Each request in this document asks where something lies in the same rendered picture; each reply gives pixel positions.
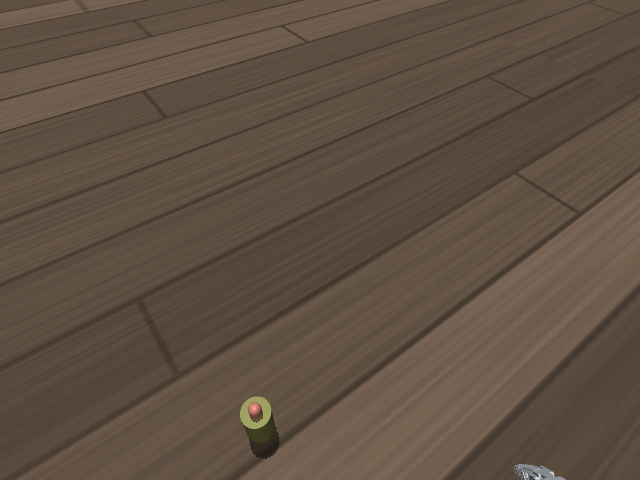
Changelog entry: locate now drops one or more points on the right robot hand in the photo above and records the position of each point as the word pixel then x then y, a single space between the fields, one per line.
pixel 530 472

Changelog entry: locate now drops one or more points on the bottle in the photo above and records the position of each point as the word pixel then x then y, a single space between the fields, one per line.
pixel 257 419

